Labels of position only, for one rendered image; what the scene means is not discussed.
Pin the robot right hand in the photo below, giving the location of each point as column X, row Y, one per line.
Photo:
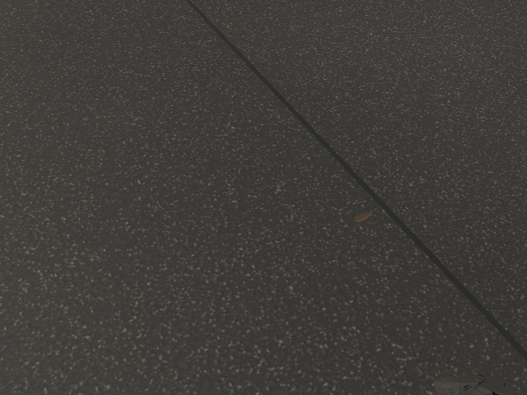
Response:
column 472, row 385

